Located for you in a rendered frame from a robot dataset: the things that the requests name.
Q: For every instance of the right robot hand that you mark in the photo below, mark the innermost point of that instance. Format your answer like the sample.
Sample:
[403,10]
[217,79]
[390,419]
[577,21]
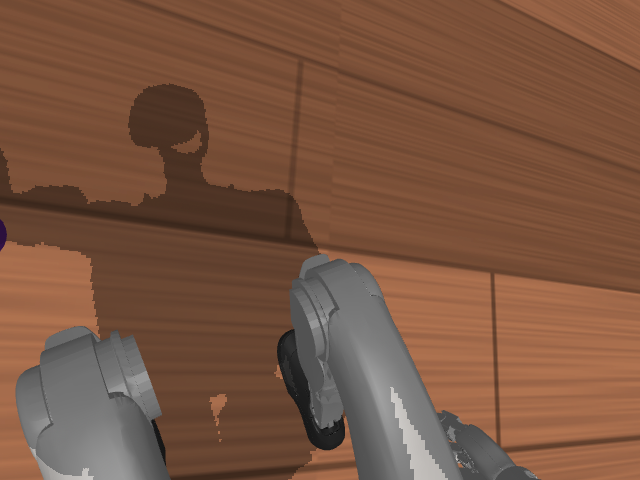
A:
[481,457]

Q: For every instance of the right robot foot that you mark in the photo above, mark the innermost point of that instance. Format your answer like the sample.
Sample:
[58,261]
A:
[297,387]

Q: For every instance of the can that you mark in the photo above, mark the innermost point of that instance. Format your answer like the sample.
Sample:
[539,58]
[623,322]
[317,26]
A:
[3,234]

